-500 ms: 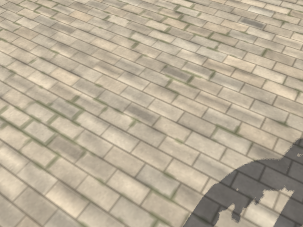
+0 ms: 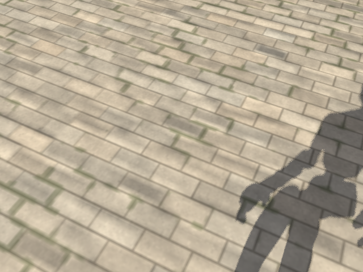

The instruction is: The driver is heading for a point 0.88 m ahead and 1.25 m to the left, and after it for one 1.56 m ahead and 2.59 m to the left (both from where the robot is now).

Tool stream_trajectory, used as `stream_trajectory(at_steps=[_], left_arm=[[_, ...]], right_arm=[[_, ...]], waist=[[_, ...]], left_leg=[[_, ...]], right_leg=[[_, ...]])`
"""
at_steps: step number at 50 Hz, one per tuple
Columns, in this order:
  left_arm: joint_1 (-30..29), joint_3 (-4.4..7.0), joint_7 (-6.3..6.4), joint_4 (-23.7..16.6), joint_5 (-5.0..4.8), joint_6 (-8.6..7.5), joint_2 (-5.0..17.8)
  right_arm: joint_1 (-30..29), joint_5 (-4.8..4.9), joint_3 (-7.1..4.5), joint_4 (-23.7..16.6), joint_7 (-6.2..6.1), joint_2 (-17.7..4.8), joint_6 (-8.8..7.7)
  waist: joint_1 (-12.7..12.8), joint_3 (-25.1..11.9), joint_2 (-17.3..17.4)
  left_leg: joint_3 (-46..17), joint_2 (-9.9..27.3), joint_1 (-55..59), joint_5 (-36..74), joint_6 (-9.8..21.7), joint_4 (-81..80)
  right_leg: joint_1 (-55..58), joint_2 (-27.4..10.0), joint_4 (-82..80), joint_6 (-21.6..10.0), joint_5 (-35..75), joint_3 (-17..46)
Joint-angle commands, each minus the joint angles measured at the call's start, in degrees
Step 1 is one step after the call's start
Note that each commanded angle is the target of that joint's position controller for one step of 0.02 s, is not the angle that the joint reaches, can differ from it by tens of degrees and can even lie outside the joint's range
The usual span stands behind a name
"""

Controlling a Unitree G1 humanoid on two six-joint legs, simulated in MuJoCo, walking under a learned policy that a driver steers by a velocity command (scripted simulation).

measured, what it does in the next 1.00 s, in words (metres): walks ahead, turning left: right foot, then left foot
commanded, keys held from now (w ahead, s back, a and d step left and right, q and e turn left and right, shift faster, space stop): q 1.00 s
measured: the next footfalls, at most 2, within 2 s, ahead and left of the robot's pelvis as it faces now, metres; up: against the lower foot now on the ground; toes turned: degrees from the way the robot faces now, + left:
right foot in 0.20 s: +0.25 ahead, -0.10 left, +0.00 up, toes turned -1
left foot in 0.66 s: +0.14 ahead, +0.10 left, +0.00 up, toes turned +22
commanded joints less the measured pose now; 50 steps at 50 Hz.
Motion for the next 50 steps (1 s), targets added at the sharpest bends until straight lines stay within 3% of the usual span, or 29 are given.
stream_trajectory(at_steps=[1, 3, 6, 9, 10, 11, 12, 13, 15, 16, 17, 20, 24, 29, 31, 32, 33, 34, 35, 37, 39, 42, 46, 50], left_arm=[[-2.1, -0.54, 0.04, -3.1, 0.03, -0.54, -0.1], [-5.0, -1.39, 0.52, -3.5, 0.02, -0.88, -1.3], [-5.4, -1.62, 1.50, -3.1, -0.23, -1.43, -0.3], [1.6, -0.59, 2.74, -0.9, -0.19, -2.71, 3.2], [6.9, 0.02, 3.17, 0.5, 0.54, -3.78, 5.1], [13.0, 1.31, 3.57, 0.9, 1.81, -4.60, 10.7], [11.5, 1.90, 3.19, -0.7, 0.16, -3.71, 12.4], [9.6, 1.67, 2.97, -2.4, -1.74, -2.48, 10.2], [0.6, -0.09, 3.77, -4.0, -1.14, -1.50, 4.2], [-0.6, -0.40, 4.45, -4.1, -0.98, -1.22, 3.1], [-1.2, -0.43, 4.92, -4.2, -0.68, -0.94, 2.9], [-1.6, -0.11, 4.98, -4.7, 0.02, -1.23, 4.2], [-2.3, 0.44, 4.52, -5.1, 0.15, -0.90, 6.0], [-1.5, 1.58, 3.68, -5.6, 0.30, 0.74, 9.2], [-2.1, 2.04, 3.51, -5.9, -0.06, 1.44, 10.2], [-0.6, 2.25, 3.30, -5.3, 0.14, 2.02, 9.7], [2.0, 1.89, 2.68, -5.3, 0.15, 2.88, 6.7], [-2.6, 1.08, 3.38, -9.8, -0.65, 3.28, 4.2], [-6.1, 1.14, 3.71, -10.1, -0.13, 3.80, 5.6], [-2.9, 1.28, 3.18, -8.8, -1.22, 3.27, 5.3], [-0.8, 1.83, 2.79, -7.7, 0.36, 2.73, 6.8], [-1.5, 1.64, 2.81, -8.8, -0.22, 3.03, 5.8], [-4.0, 1.23, 3.41, -10.8, -0.64, 3.48, 5.7], [-4.7, 0.84, 3.65, -12.5, -1.12, 3.09, 5.9]], right_arm=[[1.3, 0.16, -0.04, -1.3, -0.15, -4.5, -0.77], [3.2, 0.44, 0.26, -0.1, -0.19, -4.9, -0.38], [5.4, 0.03, 0.31, 1.4, -0.51, -5.7, 0.51], [2.3, 0.03, -0.28, 0.8, -0.94, -6.8, 1.28], [1.3, 0.89, -0.38, 0.2, -0.94, -6.7, 1.42], [2.7, 2.04, 0.25, -2.3, -1.15, -4.0, 1.36], [10.6, 3.99, 0.93, -1.8, -1.58, 0.5, 2.54], [8.2, 1.76, -0.91, -0.7, -2.08, -4.9, 4.11], [1.6, -0.22, -1.77, -2.7, -1.28, -3.9, 5.09], [0.6, -0.81, -2.16, -3.1, -0.89, -3.7, 5.83], [2.0, -1.18, -2.20, -3.0, -0.56, -2.8, 6.74], [2.3, -0.81, -2.39, -4.0, -0.38, -1.6, 8.45], [-3.6, -0.88, -2.09, -7.8, 0.42, -2.5, 9.84], [-7.1, -0.34, -2.28, -11.8, 1.58, -4.6, 10.10], [-4.9, -0.26, -2.32, -12.3, 1.66, -4.6, 9.57], [-2.9, -0.42, -2.61, -11.8, 1.54, -5.7, 8.98], [-2.7, -0.88, -3.40, -12.4, 1.00, -9.9, 8.09], [-3.0, -0.50, -5.24, -13.6, 0.25, -18.0, 7.93], [-1.5, -0.94, -5.18, -12.7, -0.58, -15.5, 7.88], [-8.5, -0.51, -4.07, -14.2, -0.92, -12.2, 7.98], [-11.4, 0.28, -3.45, -16.1, -0.58, -10.1, 7.68], [-8.0, 0.68, -3.59, -15.8, -0.21, -10.6, 7.11], [-4.9, 0.25, -4.00, -15.7, -0.41, -11.9, 7.27], [-5.5, -0.14, -4.44, -16.4, 0.08, -13.4, 7.64]], waist=[[1.4, 3.6, 5.0], [0.2, 2.5, 6.3], [-0.6, 0.7, 8.1], [2.9, -1.9, 8.4], [5.4, -4.6, 5.5], [5.5, -12.7, -1.8], [3.5, -23.1, -11.0], [3.9, -22.4, -2.4], [0.9, -7.8, -1.6], [-0.1, -4.3, -3.1], [-1.1, -3.5, -4.1], [-2.3, -4.8, -2.8], [-1.3, -4.8, -5.5], [0.4, -5.9, -4.9], [-1.0, -5.7, -3.2], [-1.6, -4.9, 0.6], [-1.3, -2.6, 14.1], [-1.9, 1.6, 23.4], [-2.7, 1.8, 13.3], [1.5, 0.2, 9.1], [2.0, -3.7, 9.2], [0.9, -5.6, 6.7], [-1.2, -4.8, 8.8], [-1.7, -5.2, 8.8]], left_leg=[[-5.3, 13.8, -4.8, 32.9, 3.3, -5.1], [-4.4, 12.6, -3.4, 42.3, 3.1, -2.6], [-6.6, 13.4, 2.3, 47.8, 3.6, 2.7], [-10.2, 13.1, 4.8, 47.5, 2.5, 13.1], [-9.5, 10.9, 0.9, 40.2, 0.9, 21.2], [-7.9, 7.5, -10.4, 14.8, -0.8, 35.2], [-6.8, -1.3, -21.9, -28.7, -2.1, 52.9], [-11.5, 1.0, -22.5, -27.5, -2.1, 57.0], [-11.2, 4.4, -25.3, -19.8, -3.1, 55.7], [-11.2, 5.5, -24.3, -16.7, -3.9, 53.9], [-10.1, 5.3, -22.0, -14.8, -4.8, 53.9], [-8.8, 5.0, -20.9, -13.1, -5.7, 50.6], [-7.5, 6.5, -20.1, -9.9, -5.1, 39.4], [-5.0, 5.7, -15.8, -12.6, -3.6, 30.1], [-4.2, 4.6, -9.8, -8.9, -2.1, 20.9], [-7.2, 4.6, -6.2, -6.2, -0.9, 13.7], [-23.0, 14.6, -5.7, -6.6, 1.6, 0.0], [-40.7, 25.7, -10.3, 4.4, 9.3, -3.7], [-35.8, 23.9, -11.4, 7.9, 10.9, -1.7], [-26.8, 16.6, -11.0, 7.8, 7.8, 0.7], [-24.1, 13.9, -6.9, 16.8, 7.5, 3.0], [-25.7, 14.1, -2.5, 20.9, 8.4, 4.4], [-30.2, 14.7, -0.2, 17.3, 9.5, 4.5], [-33.4, 14.1, -2.7, 17.1, 9.7, 5.6]], right_leg=[[1.4, 1.2, -9.8, 1.1, 4.4, -2.8], [5.8, 2.7, -17.3, 1.2, 6.3, -7.0], [8.2, 4.6, -21.9, 0.7, 5.9, -7.2], [15.9, 6.2, -30.0, -1.3, 4.6, -5.4], [25.3, 3.6, -35.3, -2.1, 18.3, -4.1], [41.6, -10.0, -29.2, -5.2, 50.2, 5.7], [53.0, -24.0, -27.1, -15.8, 68.9, 17.7], [45.8, -21.4, -30.0, -15.5, 57.1, 14.3], [30.3, -15.6, -37.6, -11.6, 32.8, 6.7], [24.8, -13.5, -40.2, -10.2, 26.1, 3.6], [20.6, -12.2, -41.4, -9.7, 22.4, 1.0], [17.7, -12.3, -42.4, -10.9, 16.6, -2.2], [17.3, -12.7, -43.8, -9.9, 2.5, -4.5], [19.2, -15.9, -41.6, -8.3, -5.3, -5.0], [17.1, -15.6, -37.4, -4.8, -7.3, -7.3], [14.3, -13.9, -32.1, -1.5, -9.2, -9.5], [8.5, -7.4, -17.8, 3.2, -17.6, -15.3], [-2.2, 3.1, -8.7, 6.3, -27.8, -11.7], [-0.7, 1.6, -0.3, 6.1, -24.7, -4.4], [0.5, 1.8, 1.2, 5.0, -15.2, -1.4], [1.1, 3.1, 4.2, 4.5, -11.9, -1.6], [0.4, 3.4, 3.2, 5.3, -12.3, -0.6], [0.6, 3.9, -4.3, 5.8, -14.6, 0.3], [5.9, 5.4, -10.5, 4.9, -16.1, 0.6]])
